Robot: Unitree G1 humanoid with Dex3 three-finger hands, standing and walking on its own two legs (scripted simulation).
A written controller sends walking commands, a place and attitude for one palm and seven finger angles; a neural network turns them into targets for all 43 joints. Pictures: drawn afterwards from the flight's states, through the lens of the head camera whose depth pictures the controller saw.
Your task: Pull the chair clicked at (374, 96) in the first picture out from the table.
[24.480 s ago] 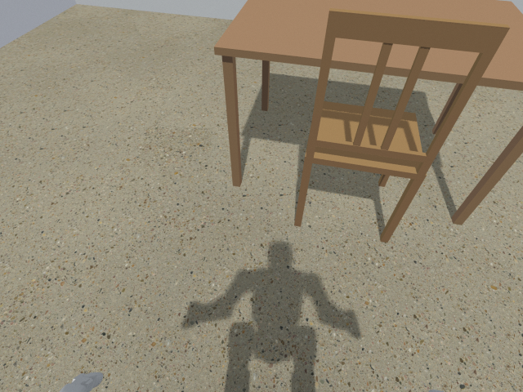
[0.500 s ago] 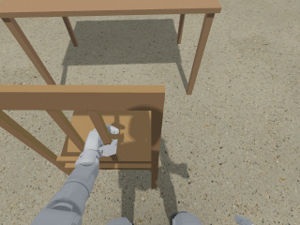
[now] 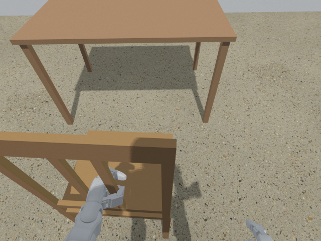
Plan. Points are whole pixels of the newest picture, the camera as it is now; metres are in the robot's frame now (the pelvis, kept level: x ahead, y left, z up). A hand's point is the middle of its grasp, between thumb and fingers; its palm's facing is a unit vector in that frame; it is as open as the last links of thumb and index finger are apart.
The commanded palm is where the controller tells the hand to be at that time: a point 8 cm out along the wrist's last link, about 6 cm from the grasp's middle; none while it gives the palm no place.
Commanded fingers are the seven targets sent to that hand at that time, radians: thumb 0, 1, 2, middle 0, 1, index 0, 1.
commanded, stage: stop walking, hand still on the chair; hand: left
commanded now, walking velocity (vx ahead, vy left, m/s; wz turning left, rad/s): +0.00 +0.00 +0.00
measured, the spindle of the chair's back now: (79, 185) +0.27 +0.25 -0.07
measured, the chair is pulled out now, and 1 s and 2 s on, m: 0.62 0.62 0.62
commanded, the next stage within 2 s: open the thumb and straighten the fingers in 0.24 s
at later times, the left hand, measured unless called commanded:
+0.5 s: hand (119, 192) +0.25 +0.14 -0.07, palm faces +0.04 -0.99 -0.13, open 6.2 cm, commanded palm +0.23 +0.19 -0.05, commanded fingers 0.00 -0.19 0.38 -0.50 -1.45 -0.50 -1.45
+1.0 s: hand (113, 194) +0.25 +0.16 -0.09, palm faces +0.06 -0.99 -0.15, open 16.4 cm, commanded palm +0.23 +0.21 -0.06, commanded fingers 0.00 -0.55 0.20 0.00 0.00 0.00 0.00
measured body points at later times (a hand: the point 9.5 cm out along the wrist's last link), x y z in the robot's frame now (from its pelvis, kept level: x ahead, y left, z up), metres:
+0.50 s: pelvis +0.01 -0.01 -0.01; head +0.05 +0.00 +0.44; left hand +0.25 +0.19 -0.06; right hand +0.16 -0.25 -0.11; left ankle -0.01 +0.13 -0.74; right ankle +0.04 -0.13 -0.74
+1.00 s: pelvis +0.03 +0.00 -0.04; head +0.08 -0.02 +0.40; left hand +0.25 +0.21 -0.07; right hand +0.20 -0.24 -0.14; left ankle -0.01 +0.13 -0.74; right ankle +0.04 -0.13 -0.74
